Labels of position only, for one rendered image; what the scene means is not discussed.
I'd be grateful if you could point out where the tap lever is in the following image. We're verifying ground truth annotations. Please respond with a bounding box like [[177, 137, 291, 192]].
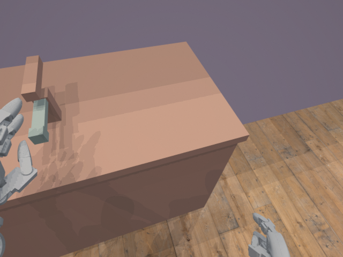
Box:
[[28, 99, 49, 145]]

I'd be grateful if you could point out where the counter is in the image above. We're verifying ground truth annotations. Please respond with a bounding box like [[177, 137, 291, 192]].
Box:
[[0, 42, 249, 257]]

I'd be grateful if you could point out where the right robot hand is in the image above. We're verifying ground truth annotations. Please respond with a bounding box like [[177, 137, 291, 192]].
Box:
[[248, 213, 290, 257]]

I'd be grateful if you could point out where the left robot hand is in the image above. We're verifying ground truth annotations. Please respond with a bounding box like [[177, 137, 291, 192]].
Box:
[[0, 98, 38, 205]]

